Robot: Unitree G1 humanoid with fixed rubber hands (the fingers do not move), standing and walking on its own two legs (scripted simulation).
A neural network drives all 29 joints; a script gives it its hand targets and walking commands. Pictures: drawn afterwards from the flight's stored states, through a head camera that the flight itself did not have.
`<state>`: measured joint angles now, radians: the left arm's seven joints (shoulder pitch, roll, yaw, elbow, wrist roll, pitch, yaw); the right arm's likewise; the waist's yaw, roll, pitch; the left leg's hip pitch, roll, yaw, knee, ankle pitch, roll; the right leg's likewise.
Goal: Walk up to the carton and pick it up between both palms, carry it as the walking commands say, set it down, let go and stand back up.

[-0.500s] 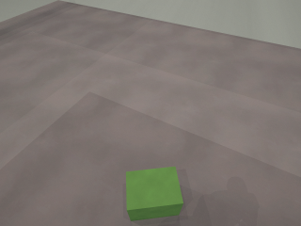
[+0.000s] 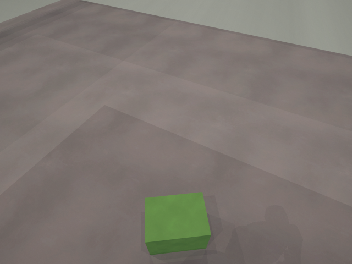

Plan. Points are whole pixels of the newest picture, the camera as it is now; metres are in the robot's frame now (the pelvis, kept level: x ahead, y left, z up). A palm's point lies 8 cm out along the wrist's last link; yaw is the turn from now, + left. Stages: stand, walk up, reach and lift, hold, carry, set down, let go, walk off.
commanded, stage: walk up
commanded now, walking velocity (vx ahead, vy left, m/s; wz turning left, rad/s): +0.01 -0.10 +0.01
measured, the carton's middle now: (176, 223) +0.44 +0.02 -0.66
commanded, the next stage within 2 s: stand in 1.70 s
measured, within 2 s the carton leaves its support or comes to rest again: neither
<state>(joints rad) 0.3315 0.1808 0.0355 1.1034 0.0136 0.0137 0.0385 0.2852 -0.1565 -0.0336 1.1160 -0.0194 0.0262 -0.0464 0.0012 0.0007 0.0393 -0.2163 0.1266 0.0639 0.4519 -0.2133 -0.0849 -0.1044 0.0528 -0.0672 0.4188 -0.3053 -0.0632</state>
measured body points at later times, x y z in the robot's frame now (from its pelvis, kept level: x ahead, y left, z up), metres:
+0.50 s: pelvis -0.02 +0.00 -0.01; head -0.01 +0.00 +0.44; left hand +0.02 +0.25 -0.15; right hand -0.02 -0.26 -0.16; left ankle +0.01 +0.17 -0.74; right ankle -0.05 -0.11 -0.72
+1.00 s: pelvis +0.00 -0.01 +0.01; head +0.01 +0.00 +0.46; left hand -0.02 +0.21 -0.16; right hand +0.00 -0.22 -0.15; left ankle -0.01 +0.11 -0.74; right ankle -0.04 -0.13 -0.74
